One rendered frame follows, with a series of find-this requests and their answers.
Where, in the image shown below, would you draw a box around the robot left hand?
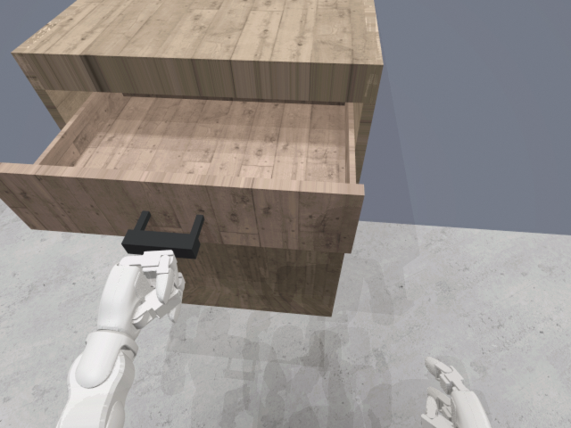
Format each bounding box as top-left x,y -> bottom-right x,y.
96,250 -> 186,340

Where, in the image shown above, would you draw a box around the cabinet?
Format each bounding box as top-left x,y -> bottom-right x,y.
11,0 -> 384,317

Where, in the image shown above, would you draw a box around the drawer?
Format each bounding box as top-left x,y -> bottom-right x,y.
0,92 -> 365,253

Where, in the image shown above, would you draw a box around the robot right hand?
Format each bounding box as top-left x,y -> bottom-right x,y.
421,357 -> 492,428

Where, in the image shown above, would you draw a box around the left robot forearm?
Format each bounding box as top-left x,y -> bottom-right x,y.
56,330 -> 138,428

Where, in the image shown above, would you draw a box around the handle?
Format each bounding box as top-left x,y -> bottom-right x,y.
121,210 -> 204,259

